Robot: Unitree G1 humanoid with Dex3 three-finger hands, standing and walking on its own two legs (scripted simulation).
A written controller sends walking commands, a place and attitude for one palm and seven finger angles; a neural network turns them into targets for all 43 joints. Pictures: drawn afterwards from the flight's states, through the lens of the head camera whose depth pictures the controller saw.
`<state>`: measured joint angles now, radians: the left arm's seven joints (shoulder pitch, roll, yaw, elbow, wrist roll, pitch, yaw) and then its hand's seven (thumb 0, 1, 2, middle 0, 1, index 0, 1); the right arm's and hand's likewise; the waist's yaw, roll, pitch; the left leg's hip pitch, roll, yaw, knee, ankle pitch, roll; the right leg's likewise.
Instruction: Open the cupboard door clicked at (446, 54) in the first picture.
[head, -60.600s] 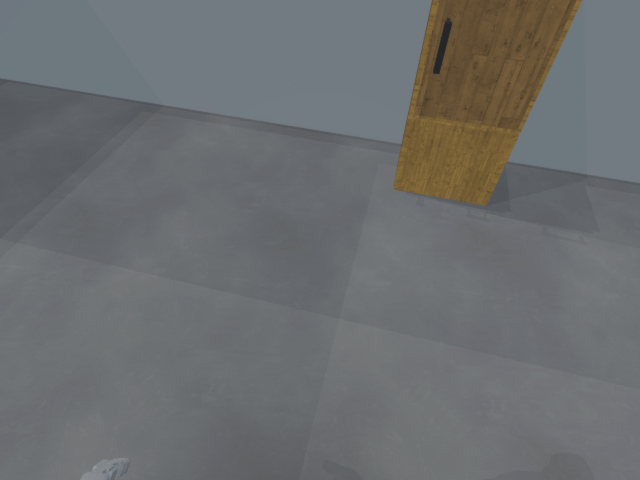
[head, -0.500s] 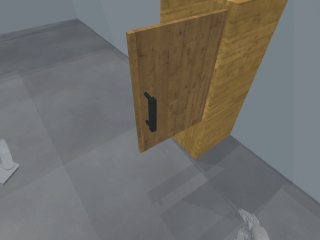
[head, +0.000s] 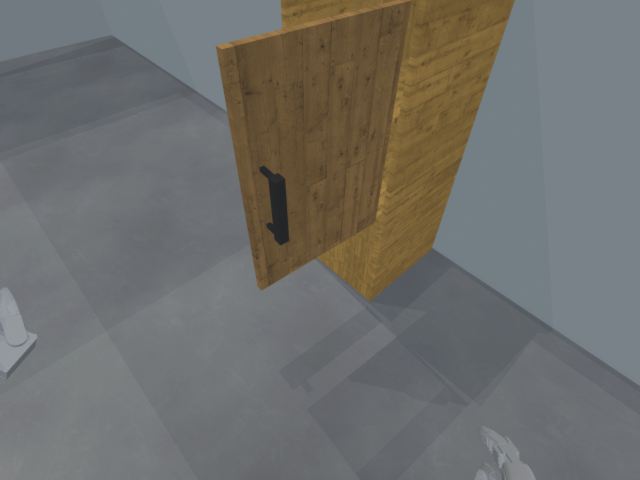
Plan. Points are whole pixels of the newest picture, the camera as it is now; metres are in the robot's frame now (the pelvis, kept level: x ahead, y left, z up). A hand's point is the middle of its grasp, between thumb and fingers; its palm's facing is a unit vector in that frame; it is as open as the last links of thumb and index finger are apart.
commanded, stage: stop stepping back and stand still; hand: left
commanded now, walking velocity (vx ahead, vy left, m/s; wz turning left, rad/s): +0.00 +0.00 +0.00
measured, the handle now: (273, 206) +0.63 +0.12 -0.05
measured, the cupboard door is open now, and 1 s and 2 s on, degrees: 86 86 86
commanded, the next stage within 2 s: let the arm hang, fingers relaxed in 0.08 s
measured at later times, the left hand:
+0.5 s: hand out of the picture +0.02 +0.16 -0.16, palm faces +0.05 -0.98 -0.19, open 7.2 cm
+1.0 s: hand out of the picture +0.00 +0.23 -0.14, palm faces +0.06 -0.95 -0.32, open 7.4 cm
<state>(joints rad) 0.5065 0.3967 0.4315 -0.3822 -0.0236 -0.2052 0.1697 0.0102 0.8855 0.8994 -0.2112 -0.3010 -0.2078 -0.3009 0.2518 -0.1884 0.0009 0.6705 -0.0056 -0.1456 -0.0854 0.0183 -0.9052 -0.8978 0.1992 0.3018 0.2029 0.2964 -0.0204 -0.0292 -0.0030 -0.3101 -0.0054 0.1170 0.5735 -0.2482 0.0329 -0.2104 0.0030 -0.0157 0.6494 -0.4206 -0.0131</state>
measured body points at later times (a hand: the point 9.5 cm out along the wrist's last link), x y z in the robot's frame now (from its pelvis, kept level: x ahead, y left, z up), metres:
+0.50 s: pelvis -0.03 -0.02 +0.00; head -0.02 -0.01 +0.45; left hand +0.01 +0.22 -0.14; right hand +0.07 -0.28 -0.13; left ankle +0.03 +0.11 -0.73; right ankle -0.04 -0.09 -0.73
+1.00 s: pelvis -0.03 +0.00 +0.02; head -0.02 -0.01 +0.47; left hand -0.01 +0.28 -0.12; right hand +0.02 -0.24 -0.14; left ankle +0.03 +0.11 -0.73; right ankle -0.04 -0.09 -0.73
